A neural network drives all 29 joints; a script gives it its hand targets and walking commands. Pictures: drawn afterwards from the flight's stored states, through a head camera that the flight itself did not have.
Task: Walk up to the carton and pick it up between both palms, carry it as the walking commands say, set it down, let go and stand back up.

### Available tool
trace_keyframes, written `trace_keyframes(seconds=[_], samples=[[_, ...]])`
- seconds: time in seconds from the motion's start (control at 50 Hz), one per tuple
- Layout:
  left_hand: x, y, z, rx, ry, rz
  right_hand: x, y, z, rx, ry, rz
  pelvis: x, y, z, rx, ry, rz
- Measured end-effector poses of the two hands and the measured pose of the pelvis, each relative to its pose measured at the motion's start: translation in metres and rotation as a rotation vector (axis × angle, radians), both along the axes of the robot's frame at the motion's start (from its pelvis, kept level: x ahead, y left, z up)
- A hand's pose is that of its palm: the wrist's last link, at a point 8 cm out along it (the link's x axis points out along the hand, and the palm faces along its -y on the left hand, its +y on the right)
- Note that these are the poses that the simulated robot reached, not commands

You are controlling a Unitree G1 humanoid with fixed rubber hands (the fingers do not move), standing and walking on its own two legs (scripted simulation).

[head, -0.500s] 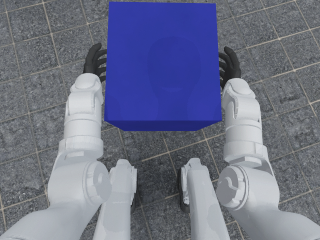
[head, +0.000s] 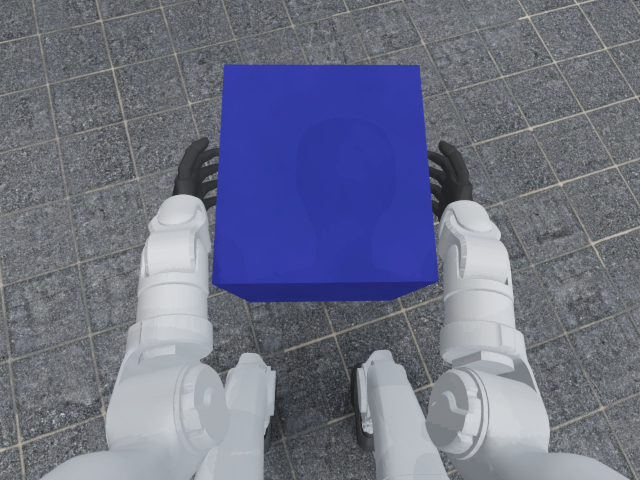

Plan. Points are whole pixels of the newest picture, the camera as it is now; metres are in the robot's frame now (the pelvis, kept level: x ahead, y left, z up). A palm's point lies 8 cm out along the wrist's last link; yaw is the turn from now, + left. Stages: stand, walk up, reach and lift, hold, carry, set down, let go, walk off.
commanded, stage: reach and lift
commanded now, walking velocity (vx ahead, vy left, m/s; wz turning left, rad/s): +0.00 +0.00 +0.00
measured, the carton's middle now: (321, 202) +0.46 -0.01 -0.11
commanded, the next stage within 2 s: none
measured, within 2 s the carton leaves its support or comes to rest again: neither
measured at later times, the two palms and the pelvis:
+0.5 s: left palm (168, 197) +0.41 +0.16 +0.03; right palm (479, 201) +0.40 -0.17 +0.03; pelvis +0.02 +0.00 +0.06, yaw +0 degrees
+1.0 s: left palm (136, 193) +0.39 +0.16 +0.09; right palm (518, 200) +0.38 -0.17 +0.10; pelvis +0.04 +0.00 +0.11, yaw -1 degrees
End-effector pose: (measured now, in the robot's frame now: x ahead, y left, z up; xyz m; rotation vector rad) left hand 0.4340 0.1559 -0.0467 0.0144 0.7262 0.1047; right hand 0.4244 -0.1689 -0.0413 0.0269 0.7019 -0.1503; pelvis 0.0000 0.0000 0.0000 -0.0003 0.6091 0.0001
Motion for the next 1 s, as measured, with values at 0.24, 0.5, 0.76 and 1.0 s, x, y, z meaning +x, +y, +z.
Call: trace_keyframes(seconds=[0.24,0.5,0.76,1.0], samples=[[-0.013,0.0,0.035,0.001,0.0,0.002,-0.011,0.0,0.035,0.003,0.0,0.003,0.009,-0.003,0.031,0.0,-0.061,0.003],[-0.025,0.001,0.073,0.008,0.002,0.0,-0.023,0.001,0.071,0.004,0.001,0.008,0.018,-0.003,0.064,0.0,-0.138,0.001],[-0.037,0.004,0.109,0.013,-0.004,-0.002,-0.035,0.004,0.106,0.001,-0.003,0.013,0.03,0.0,0.092,-0.001,-0.226,-0.003],[-0.049,0.002,0.142,0.01,-0.016,-0.012,-0.049,0.002,0.141,-0.007,-0.015,0.006,0.042,0.0,0.113,-0.004,-0.34,-0.008]])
